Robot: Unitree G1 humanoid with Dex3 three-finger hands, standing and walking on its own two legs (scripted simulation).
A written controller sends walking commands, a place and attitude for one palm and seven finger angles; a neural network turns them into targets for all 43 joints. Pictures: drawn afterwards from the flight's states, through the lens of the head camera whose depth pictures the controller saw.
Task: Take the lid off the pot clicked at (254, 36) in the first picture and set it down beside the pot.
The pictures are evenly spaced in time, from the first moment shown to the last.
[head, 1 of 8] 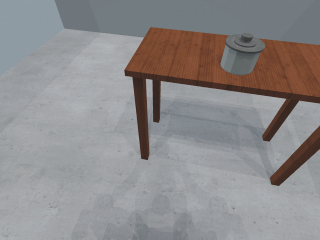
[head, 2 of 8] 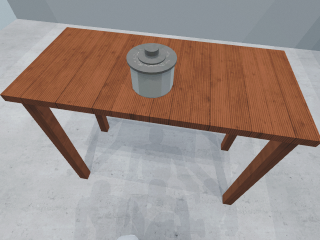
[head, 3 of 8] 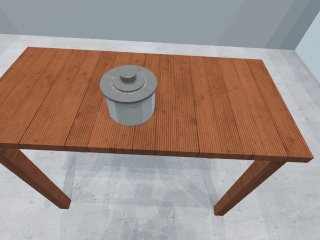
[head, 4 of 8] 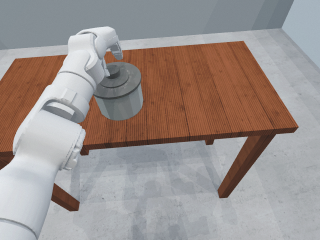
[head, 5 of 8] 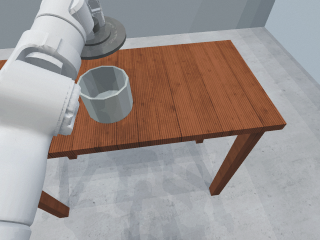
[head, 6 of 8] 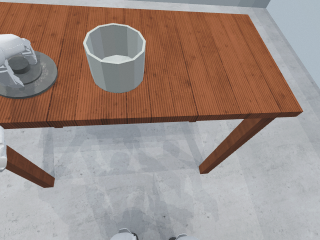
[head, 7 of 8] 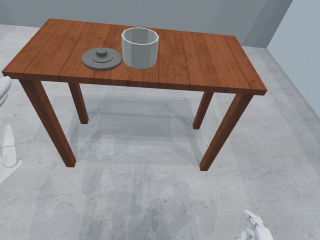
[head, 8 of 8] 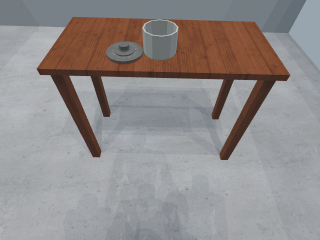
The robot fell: no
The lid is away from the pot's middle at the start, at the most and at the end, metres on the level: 0.00 0.25 0.16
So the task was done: no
